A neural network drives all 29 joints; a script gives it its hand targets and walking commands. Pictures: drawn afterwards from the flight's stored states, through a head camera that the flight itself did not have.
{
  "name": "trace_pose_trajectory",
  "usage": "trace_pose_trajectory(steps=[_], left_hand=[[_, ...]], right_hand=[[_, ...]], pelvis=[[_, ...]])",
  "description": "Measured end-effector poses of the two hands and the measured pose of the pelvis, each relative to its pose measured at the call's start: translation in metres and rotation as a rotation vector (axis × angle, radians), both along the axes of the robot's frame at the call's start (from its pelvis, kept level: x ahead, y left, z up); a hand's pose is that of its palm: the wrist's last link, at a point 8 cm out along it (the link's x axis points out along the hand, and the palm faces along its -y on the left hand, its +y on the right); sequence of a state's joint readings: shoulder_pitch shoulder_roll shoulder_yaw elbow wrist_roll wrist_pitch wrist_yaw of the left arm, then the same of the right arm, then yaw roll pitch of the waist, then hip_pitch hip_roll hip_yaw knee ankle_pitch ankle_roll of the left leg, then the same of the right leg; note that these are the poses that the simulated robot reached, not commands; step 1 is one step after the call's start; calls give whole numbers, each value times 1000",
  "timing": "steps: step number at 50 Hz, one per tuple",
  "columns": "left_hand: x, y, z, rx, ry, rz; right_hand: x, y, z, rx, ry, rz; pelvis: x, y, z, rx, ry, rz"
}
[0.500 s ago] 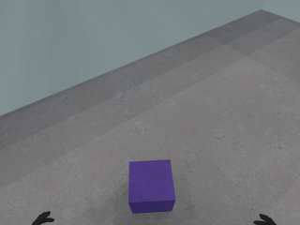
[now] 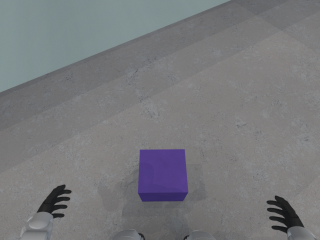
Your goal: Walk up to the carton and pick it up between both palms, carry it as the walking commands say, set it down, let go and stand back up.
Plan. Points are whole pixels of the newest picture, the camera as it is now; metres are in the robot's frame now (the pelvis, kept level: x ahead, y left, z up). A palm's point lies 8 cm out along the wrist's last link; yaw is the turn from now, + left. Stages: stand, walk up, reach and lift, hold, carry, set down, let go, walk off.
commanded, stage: reach and lift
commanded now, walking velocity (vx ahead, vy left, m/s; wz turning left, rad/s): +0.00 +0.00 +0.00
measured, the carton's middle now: (162, 176) +0.43 +0.00 -0.64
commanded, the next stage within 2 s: none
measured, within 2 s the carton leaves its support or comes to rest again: neither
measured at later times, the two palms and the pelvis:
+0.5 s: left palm (74, 177) +0.28 +0.28 -0.13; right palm (251, 188) +0.26 -0.26 -0.14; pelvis -0.04 -0.01 -0.05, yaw +2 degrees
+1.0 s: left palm (97, 146) +0.41 +0.25 -0.19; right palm (224, 150) +0.40 -0.22 -0.19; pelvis -0.07 +0.00 -0.10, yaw +0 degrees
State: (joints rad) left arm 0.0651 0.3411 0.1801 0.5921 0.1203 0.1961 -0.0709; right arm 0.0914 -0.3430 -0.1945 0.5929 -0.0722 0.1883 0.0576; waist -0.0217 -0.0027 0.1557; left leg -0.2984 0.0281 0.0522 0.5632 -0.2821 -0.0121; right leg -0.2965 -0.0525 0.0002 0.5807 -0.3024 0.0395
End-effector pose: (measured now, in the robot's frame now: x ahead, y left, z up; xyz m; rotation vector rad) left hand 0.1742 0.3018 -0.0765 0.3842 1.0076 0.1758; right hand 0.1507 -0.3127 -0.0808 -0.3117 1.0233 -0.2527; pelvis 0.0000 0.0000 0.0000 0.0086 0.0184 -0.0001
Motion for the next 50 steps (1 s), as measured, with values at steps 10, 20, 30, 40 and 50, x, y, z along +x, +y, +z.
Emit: trace_pose_trajectory(steps=[10, 20, 30, 40, 50], left_hand=[[31, -6, -22, -46, -45, 12], [85, -15, -46, -89, -107, -1], [135, -33, -68, -151, -170, -14], [186, -43, -88, -208, -235, 11], [237, -55, -114, -255, -311, 28]], right_hand=[[43, 19, -21, 52, -46, -3], [93, 46, -50, 96, -127, 8], [130, 56, -69, 122, -181, -2], [193, 76, -83, 171, -261, 8], [248, 97, -109, 212, -333, 17]], pelvis=[[-5, -11, -20, -11, 100, 17], [-26, -11, -45, -17, 243, 33], [-56, -5, -65, -22, 371, 25], [-74, 1, -85, -30, 487, 20], [-73, 3, -101, -30, 618, 15]])
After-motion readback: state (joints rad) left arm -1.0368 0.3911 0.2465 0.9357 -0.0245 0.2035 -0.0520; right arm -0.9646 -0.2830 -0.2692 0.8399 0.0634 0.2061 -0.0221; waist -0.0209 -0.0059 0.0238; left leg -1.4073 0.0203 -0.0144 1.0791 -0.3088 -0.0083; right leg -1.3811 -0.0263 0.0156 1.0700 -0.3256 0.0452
